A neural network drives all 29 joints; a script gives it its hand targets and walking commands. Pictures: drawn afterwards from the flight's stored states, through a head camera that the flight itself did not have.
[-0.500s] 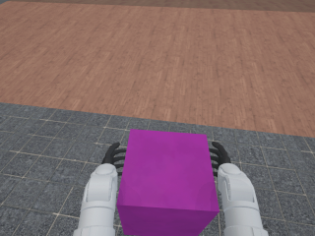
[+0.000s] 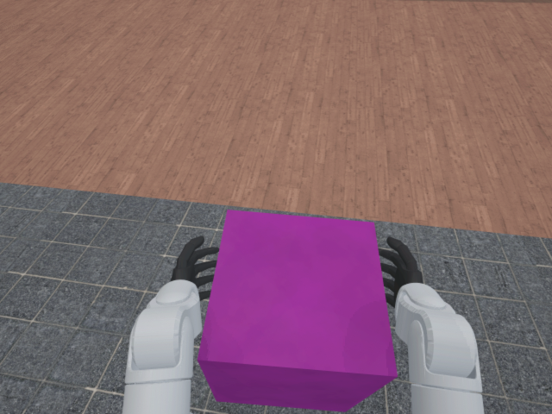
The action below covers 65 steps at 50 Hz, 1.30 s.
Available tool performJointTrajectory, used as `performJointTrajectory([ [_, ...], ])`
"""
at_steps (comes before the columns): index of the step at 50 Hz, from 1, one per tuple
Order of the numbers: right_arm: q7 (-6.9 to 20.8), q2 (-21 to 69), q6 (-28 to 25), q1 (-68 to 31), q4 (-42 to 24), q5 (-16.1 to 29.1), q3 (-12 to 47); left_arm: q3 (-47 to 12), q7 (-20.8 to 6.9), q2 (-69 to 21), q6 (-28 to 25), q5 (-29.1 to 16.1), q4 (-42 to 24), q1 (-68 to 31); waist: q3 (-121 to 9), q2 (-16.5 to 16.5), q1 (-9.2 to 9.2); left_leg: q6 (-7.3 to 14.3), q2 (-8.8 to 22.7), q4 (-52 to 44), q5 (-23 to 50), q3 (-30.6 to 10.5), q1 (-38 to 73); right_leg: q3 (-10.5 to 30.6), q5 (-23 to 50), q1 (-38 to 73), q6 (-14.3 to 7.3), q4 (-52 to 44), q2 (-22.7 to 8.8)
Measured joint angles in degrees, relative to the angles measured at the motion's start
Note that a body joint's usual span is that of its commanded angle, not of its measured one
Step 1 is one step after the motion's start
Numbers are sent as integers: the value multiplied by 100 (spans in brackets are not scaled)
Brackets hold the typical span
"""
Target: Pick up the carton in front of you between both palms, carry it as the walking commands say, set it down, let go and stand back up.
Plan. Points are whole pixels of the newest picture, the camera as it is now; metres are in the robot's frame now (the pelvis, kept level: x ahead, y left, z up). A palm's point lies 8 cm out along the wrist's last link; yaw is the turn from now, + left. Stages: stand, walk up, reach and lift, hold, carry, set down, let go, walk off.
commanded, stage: carry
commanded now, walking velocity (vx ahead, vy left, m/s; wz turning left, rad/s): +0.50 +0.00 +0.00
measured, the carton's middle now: (290, 317) +0.28 +0.00 +0.00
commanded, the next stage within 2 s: none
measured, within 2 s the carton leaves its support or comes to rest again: neither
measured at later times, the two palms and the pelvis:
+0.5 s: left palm (218, 178) +0.52 +0.13 +0.09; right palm (379, 183) +0.50 -0.17 +0.09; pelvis +0.27 +0.00 -0.01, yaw -2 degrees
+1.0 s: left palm (241, 102) +0.84 +0.12 +0.08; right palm (358, 102) +0.83 -0.18 +0.08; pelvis +0.60 -0.03 -0.02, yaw -2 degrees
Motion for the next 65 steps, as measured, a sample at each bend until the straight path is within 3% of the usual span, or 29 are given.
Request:
performJointTrajectory([
  [6, -172, -32, 596, 392, -1126, 231, 313, -212, 152, 40, 644, -220, -1220, 432, 40, -72, 98, 10, -117, -1550, 898, 517, 174, 56, -496, 356, 161, 109, -126],
  [8, -203, -30, 743, 478, -1342, 264, 443, -187, 172, 53, 819, -284, -1553, 589, 10, -102, 125, 231, -131, -1746, 1496, 682, 373, 41, -1060, 120, 201, 1059, -195],
  [10, -234, -33, 868, 577, -1351, 284, 574, -117, 203, 55, 1006, -361, -1721, 762, -12, -109, 100, 400, -115, -1445, 1268, 787, 420, -44, -1275, -538, 141, 2592, -220],
  [13, -285, -34, 1108, 767, -1500, 354, 563, -162, 255, 54, 1254, -442, -1783, 862, 16, 26, 13, 390, -77, -1710, 950, 782, 828, -296, -954, -1485, 46, 3941, -246],
  [15, -320, -32, 1196, 835, -1623, 388, 530, -200, 257, 54, 1308, -465, -1786, 853, 35, 94, -66, 312, -63, -2095, 998, 745, 1184, -421, -533, -1903, 73, 3842, -313],
  [19, -345, -35, 1244, 814, -1762, 445, 475, -245, 258, 52, 1318, -459, -1862, 812, 26, 174, -194, 211, 2, -2682, 935, 671, 1845, -560, 157, -2353, 165, 2708, -370],
  [25, -351, -38, 1304, 729, -1811, 484, 500, -229, 258, 51, 1361, -434, -2038, 864, 74, 186, -208, -108, 133, -2779, 296, 614, 2738, -909, 827, -2240, 86, 1254, -315],
  [27, -350, -37, 1321, 715, -1873, 472, 502, -230, 258, 52, 1362, -443, -2079, 846, 135, 238, -173, -247, 269, -2317, -183, 548, 2888, -1135, 746, -1907, 28, 910, -208],
  [28, -346, -41, 1315, 691, -1884, 465, 470, -248, 257, 50, 1326, -447, -2036, 810, 170, 321, -124, -268, 414, -1775, -496, 496, 2801, -1243, 931, -1806, -145, 949, -145],
  [30, -328, -43, 1277, 659, -1784, 435, 368, -284, 257, 49, 1239, -433, -1784, 688, 272, 386, -6, -177, 576, 136, -468, 144, 2011, -1357, 614, -1815, -384, 1412, -124],
  [32, -312, -41, 1269, 667, -1693, 397, 341, -295, 257, 47, 1200, -428, -1634, 676, 411, 322, 65, -20, 450, 1816, -246, -199, 1056, -1385, 351, -1582, -427, 1313, -137],
  [35, -275, -41, 1174, 739, -1628, 343, 428, -293, 257, 44, 1114, -421, -1662, 830, 536, 245, 144, 121, 438, 2483, 373, -206, 0, -1370, 368, -1068, -342, 735, -100],
  [39, -216, -34, 961, 869, -1636, 255, 552, -304, 253, 41, 939, -423, -1760, 1006, 515, 161, 199, 88, 491, 1718, 984, -57, -784, -1272, 324, -371, -286, 32, -65],
  [43, -200, -28, 871, 996, -1794, 230, 596, -355, 244, 37, 849, -432, -1882, 1099, 392, 154, 144, 14, 519, 560, 1530, 117, -1108, -1209, 127, 318, -170, -442, -35],
  [49, -223, -22, 1003, 1098, -2205, 289, 589, -447, 243, 37, 999, -428, -2224, 1118, 281, 176, 41, 106, 395, -916, 2123, 503, -915, -1147, -531, 1336, 117, -677, 10],
  [52, -277, -29, 1129, 1020, -2284, 344, 585, -454, 256, 40, 1156, -396, -2363, 1067, 307, 78, 34, 214, 202, -1383, 1971, 787, -430, -1046, -1150, 1694, 309, -229, -112],
  [53, -285, -31, 1140, 956, -2219, 359, 592, -409, 257, 47, 1205, -386, -2361, 1011, 325, -31, -8, 352, 104, -1349, 1828, 878, -303, -1006, -1455, 1614, 335, 323, -262],
  [55, -298, -36, 1151, 764, -1932, 364, 574, -293, 258, 55, 1278, -370, -2193, 866, 411, -137, -73, 613, 77, -903, 1486, 987, -302, -659, -1338, 781, 265, 2350, -462],
  [58, -299, -32, 1177, 701, -1725, 372, 525, -258, 258, 54, 1343, -334, -2018, 790, 592, -35, -93, 626, 113, -1229, 1376, 1024, 131, -192, -858, -634, 94, 4591, -312],
  [61, -299, -30, 1113, 812, -1796, 395, 489, -335, 257, 52, 1287, -323, -1997, 807, 652, 53, -109, 541, 94, -1879, 1407, 988, 685, -242, -272, -1570, 34, 4669, -385],
  [65, -287, -30, 990, 911, -1944, 419, 465, -421, 257, 48, 1157, -317, -2070, 845, 572, 121, -116, 457, 87, -2492, 1317, 884, 1347, -372, 277, -2296, 107, 3790, -489],
])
